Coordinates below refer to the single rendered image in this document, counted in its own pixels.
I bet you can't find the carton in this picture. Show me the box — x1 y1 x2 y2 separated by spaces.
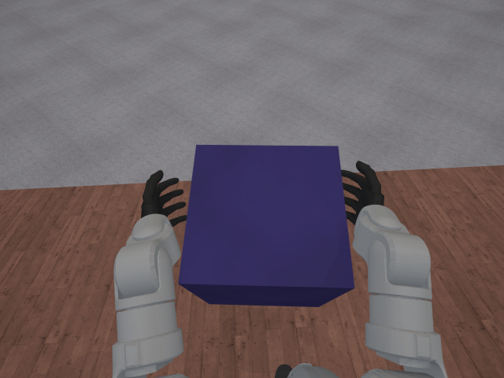
178 145 354 307

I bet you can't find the robot right shin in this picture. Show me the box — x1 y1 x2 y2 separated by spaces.
288 363 312 377

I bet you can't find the robot left hand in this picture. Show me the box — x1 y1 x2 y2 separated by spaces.
141 170 187 227

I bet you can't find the right robot forearm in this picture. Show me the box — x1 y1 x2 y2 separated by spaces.
352 205 448 378

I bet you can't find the left robot forearm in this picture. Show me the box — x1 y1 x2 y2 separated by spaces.
112 214 183 378

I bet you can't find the robot right hand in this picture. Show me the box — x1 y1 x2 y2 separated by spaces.
341 161 384 225

